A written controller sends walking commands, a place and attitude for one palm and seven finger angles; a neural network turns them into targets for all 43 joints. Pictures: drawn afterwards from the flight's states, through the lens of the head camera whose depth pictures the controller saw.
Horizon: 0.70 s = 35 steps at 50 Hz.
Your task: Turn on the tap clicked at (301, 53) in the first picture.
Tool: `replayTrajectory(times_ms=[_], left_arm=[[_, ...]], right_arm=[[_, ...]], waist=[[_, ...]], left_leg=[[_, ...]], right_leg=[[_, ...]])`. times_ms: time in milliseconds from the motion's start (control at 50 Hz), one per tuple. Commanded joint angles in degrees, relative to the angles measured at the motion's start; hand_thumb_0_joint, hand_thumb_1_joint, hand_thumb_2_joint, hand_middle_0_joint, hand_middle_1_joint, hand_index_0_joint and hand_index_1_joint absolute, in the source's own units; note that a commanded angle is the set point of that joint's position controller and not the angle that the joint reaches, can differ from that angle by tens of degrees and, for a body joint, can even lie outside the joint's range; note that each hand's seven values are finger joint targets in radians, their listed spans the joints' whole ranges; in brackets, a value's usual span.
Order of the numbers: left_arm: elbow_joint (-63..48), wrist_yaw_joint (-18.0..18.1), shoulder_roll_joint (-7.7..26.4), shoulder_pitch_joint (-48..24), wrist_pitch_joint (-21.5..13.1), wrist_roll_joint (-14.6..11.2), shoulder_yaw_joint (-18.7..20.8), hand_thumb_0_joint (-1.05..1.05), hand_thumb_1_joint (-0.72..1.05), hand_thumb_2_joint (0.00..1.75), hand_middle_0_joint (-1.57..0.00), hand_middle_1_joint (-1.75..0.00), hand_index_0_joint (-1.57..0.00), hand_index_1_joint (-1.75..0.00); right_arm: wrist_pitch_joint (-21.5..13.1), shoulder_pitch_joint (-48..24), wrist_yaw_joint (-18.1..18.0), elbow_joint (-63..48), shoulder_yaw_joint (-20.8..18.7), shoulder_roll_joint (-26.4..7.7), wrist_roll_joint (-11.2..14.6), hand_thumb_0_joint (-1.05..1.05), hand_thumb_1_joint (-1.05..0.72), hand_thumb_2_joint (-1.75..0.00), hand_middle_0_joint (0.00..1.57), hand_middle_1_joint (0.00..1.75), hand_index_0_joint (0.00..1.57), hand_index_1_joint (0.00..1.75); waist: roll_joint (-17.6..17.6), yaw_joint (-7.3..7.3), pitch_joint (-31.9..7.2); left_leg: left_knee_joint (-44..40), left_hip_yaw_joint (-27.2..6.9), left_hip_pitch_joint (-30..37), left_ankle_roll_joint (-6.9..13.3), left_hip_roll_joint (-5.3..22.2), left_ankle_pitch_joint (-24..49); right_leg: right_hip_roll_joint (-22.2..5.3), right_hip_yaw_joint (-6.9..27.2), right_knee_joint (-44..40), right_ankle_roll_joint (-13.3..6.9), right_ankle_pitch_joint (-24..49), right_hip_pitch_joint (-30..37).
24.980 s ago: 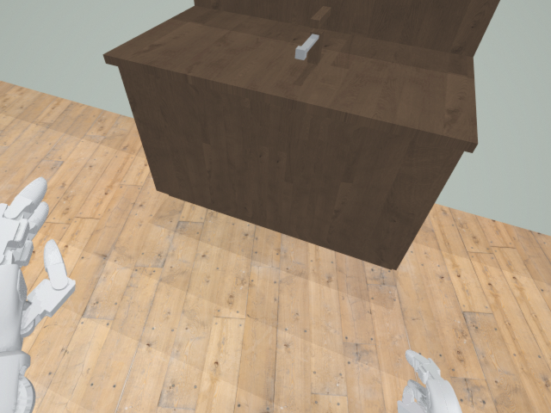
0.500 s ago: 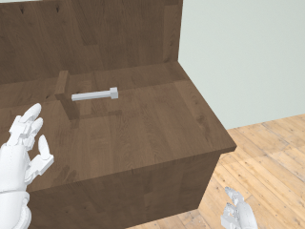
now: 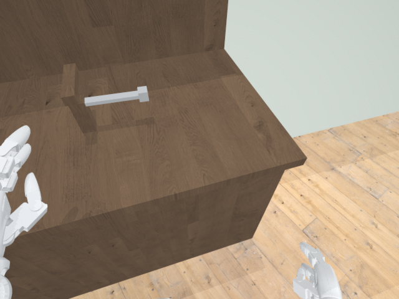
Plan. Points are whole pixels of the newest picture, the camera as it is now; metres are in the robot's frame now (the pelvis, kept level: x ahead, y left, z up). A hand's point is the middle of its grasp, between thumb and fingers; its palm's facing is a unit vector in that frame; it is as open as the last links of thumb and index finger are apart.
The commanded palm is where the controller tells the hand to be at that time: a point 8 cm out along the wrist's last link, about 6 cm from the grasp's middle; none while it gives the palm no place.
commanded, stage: step back with the hand held close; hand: left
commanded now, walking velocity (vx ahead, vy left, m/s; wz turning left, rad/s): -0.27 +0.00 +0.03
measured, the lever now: (143, 94) +0.57 +0.20 +0.08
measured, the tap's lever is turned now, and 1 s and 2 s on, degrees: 86 86 86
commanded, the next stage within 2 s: stop stepping back and stand still in 0.92 s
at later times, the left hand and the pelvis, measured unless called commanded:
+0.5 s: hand (25, 245) +0.15 +0.24 +0.16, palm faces +0.41 -0.83 -0.38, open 7.4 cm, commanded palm +0.10 +0.28 +0.18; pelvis -0.05 +0.00 -0.01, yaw +1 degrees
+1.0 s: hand out of the picture +0.06 +0.24 +0.18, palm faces +0.47 -0.81 -0.35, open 7.4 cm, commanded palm +0.02 +0.28 +0.18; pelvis -0.13 -0.01 -0.03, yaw +2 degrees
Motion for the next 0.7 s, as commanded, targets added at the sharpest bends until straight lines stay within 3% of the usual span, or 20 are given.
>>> replayTrajectory(times_ms=[0,80,180,200,220,240,280,300,380,400,440,480,500,520,580,600,620,680], left_arm=[[-11.7,2.0,8.8,-3.0,-4.6,0.2,6.5,0.00,0.90,0.90,-0.20,-0.30,-0.20,-0.30],[-11.4,2.4,8.2,-4.9,-4.8,0.4,5.6,0.00,0.90,0.90,-0.20,-0.30,-0.20,-0.30],[-13.3,3.0,8.3,-5.9,-5.0,0.7,5.9,0.00,0.90,0.90,-0.20,-0.30,-0.20,-0.30],[-13.9,3.3,10.0,-5.4,-4.9,0.8,7.5,0.00,0.90,0.90,-0.20,-0.30,-0.20,-0.30],[-14.4,3.1,7.8,-5.5,-5.0,0.7,5.7,0.00,0.90,0.90,-0.20,-0.30,-0.20,-0.30],[-14.2,3.3,8.3,-5.3,-5.1,0.8,6.4,0.00,0.90,0.90,-0.20,-0.30,-0.20,-0.30],[-13.3,3.3,8.2,-4.2,-5.0,0.7,6.4,0.00,0.90,0.90,-0.20,-0.30,-0.20,-0.30],[-14.2,3.4,9.3,-4.1,-4.9,0.7,7.4,0.00,0.90,0.90,-0.20,-0.30,-0.20,-0.30],[-14.7,3.6,8.2,-4.5,-5.3,0.4,6.3,0.00,0.90,0.90,-0.20,-0.30,-0.20,-0.30],[-15.8,3.8,9.4,-4.8,-5.4,0.5,7.2,0.00,0.90,0.90,-0.20,-0.30,-0.20,-0.30],[-15.0,3.8,8.1,-3.9,-5.7,0.6,6.8,0.00,0.90,0.90,-0.20,-0.30,-0.20,-0.30],[-14.8,3.8,8.4,-4.5,-6.1,0.8,7.1,0.00,0.90,0.90,-0.20,-0.30,-0.20,-0.30],[-15.3,4.0,9.3,-4.6,-6.0,0.8,7.9,0.00,0.90,0.90,-0.20,-0.30,-0.20,-0.30],[-15.5,3.9,7.9,-4.7,-6.2,0.9,6.8,0.00,0.90,0.90,-0.20,-0.30,-0.20,-0.30],[-15.4,4.2,8.3,-4.6,-6.3,0.9,6.7,0.00,0.90,0.90,-0.20,-0.30,-0.20,-0.30],[-16.2,4.3,9.5,-4.9,-6.1,0.7,7.4,0.00,0.90,0.90,-0.20,-0.30,-0.20,-0.30],[-16.3,4.3,8.5,-4.7,-6.1,0.6,6.5,0.00,0.90,0.90,-0.20,-0.30,-0.20,-0.30],[-16.9,4.7,9.1,-4.9,-6.2,0.7,7.1,0.00,0.90,0.90,-0.20,-0.30,-0.20,-0.30]], right_arm=[[-4.5,-6.6,-0.9,-9.0,-2.4,-7.2,0.0,0.00,-0.90,-0.90,0.20,0.30,0.20,0.30],[-5.3,-6.0,-1.0,-8.3,-2.4,-7.0,-0.2,0.00,-0.90,-0.90,0.20,0.30,0.20,0.30],[-5.8,-6.0,-0.8,-7.9,-2.2,-7.0,-0.4,0.00,-0.90,-0.90,0.20,0.30,0.20,0.30],[-5.7,-6.1,-0.9,-7.9,-2.3,-7.1,-0.4,0.00,-0.90,-0.90,0.20,0.30,0.20,0.30],[-5.7,-5.8,-0.7,-7.9,-2.0,-6.7,-0.4,0.00,-0.90,-0.90,0.20,0.30,0.20,0.30],[-5.8,-6.0,-0.7,-8.0,-2.1,-6.9,-0.4,0.00,-0.90,-0.90,0.20,0.30,0.20,0.30],[-5.7,-5.7,-0.4,-8.0,-2.1,-6.6,-0.4,0.00,-0.90,-0.90,0.20,0.30,0.20,0.30],[-5.6,-5.5,-0.4,-7.8,-2.2,-6.9,-0.4,0.00,-0.90,-0.90,0.20,0.30,0.20,0.30],[-5.7,-5.1,-0.1,-7.7,-2.0,-6.5,-0.6,0.00,-0.90,-0.90,0.20,0.30,0.20,0.30],[-5.7,-5.3,-0.2,-7.6,-2.2,-6.8,-0.6,0.00,-0.90,-0.90,0.20,0.30,0.20,0.30],[-5.9,-5.0,-0.2,-7.8,-2.1,-6.6,-0.6,0.00,-0.90,-0.90,0.20,0.30,0.20,0.30],[-6.0,-4.9,-0.2,-7.8,-2.3,-6.7,-0.7,0.00,-0.90,-0.90,0.20,0.30,0.20,0.30],[-6.0,-4.8,-0.2,-7.6,-2.4,-6.8,-0.8,0.00,-0.90,-0.90,0.20,0.30,0.20,0.30],[-6.0,-4.2,-0.1,-7.3,-2.2,-6.3,-0.8,0.00,-0.90,-0.90,0.20,0.30,0.20,0.30],[-6.1,-3.9,0.1,-7.0,-2.3,-6.1,-0.9,0.00,-0.90,-0.90,0.20,0.30,0.20,0.30],[-6.0,-3.7,0.1,-6.6,-2.2,-6.3,-1.1,0.00,-0.90,-0.90,0.20,0.30,0.20,0.30],[-5.8,-3.3,0.2,-6.4,-2.0,-5.7,-1.2,0.00,-0.90,-0.90,0.20,0.30,0.20,0.30],[-5.8,-3.4,0.2,-6.7,-2.1,-6.1,-1.2,0.00,-0.90,-0.90,0.20,0.30,0.20,0.30]], waist=[[3.3,-0.16,-7.7],[-0.5,-0.47,-6.9],[2.6,-0.56,-7.7],[2.8,-0.52,-8.4],[3.8,-0.78,-8.5],[4.4,-0.65,-7.9],[1.0,-0.70,-6.8],[2.0,-0.87,-7.6],[0.9,-1.04,-7.7],[2.9,-1.08,-8.3],[3.7,-0.96,-8.5],[2.2,-1.01,-7.3],[3.3,-1.13,-7.7],[2.5,-1.20,-8.4],[-1.5,-1.19,-8.2],[-1.1,-1.39,-8.8],[-1.3,-1.50,-9.2],[-0.2,-1.53,-8.5]], left_leg=[[-8.9,-4.1,0.9,3.3,3.6,-16.0],[-5.6,-3.4,0.3,3.2,3.1,-18.5],[-6.8,-5.0,-1.4,3.6,3.9,-19.7],[-7.0,-5.0,-1.0,3.6,4.0,-19.1],[-7.5,-5.5,-1.7,3.6,4.2,-19.9],[-7.7,-5.5,-2.9,3.7,4.4,-20.8],[-4.8,-4.2,-3.5,3.3,3.5,-21.6],[-4.3,-4.0,-2.2,3.1,3.3,-20.1],[-2.9,-3.9,-2.4,2.8,3.4,-17.8],[-4.4,-4.8,-2.1,2.8,3.9,-17.9],[-6.1,-5.8,-4.2,3.5,5.0,-19.5],[-5.6,-5.5,-7.0,3.6,4.8,-23.9],[-5.3,-5.2,-6.6,3.5,4.6,-23.2],[-4.7,-5.0,-5.9,3.4,4.4,-22.4],[0.9,-2.8,-4.5,2.5,2.8,-20.9],[1.9,-2.4,-3.0,2.1,2.3,-19.1],[2.1,-2.6,-2.3,2.0,2.3,-18.7],[1.0,-4.2,-3.9,2.4,2.7,-21.7]], right_leg=[[-0.8,-0.5,-3.8,-2.5,-0.8,-0.5],[-2.1,1.3,-5.5,-3.0,-6.0,-4.1],[-1.4,0.9,-3.0,-2.9,-5.6,-3.2],[-1.3,0.7,-2.6,-2.9,-4.8,-2.9],[-0.9,0.2,-1.6,-2.9,-4.9,-2.3],[-0.9,0.4,-1.6,-2.8,-5.5,-2.3],[-2.1,1.7,-3.7,-3.3,-8.5,-4.2],[-2.5,2.0,-3.6,-3.7,-7.3,-4.6],[-3.3,2.5,-2.4,-3.8,-4.5,-6.2],[-2.7,2.0,-1.3,-3.7,-4.3,-5.8],[-1.4,1.1,0.5,-3.0,-4.6,-4.3],[-1.4,1.8,-0.1,-3.1,-9.3,-4.5],[-1.6,2.4,-0.4,-3.4,-8.8,-4.6],[-1.9,2.0,0.1,-3.5,-7.9,-4.8],[-4.8,4.8,-2.9,-4.6,-8.4,-8.5],[-5.6,5.6,-2.9,-5.2,-6.7,-9.4],[-5.9,5.1,-2.3,-5.3,-6.5,-9.9],[-4.8,4.3,-1.1,-4.8,-10.0,-11.2]])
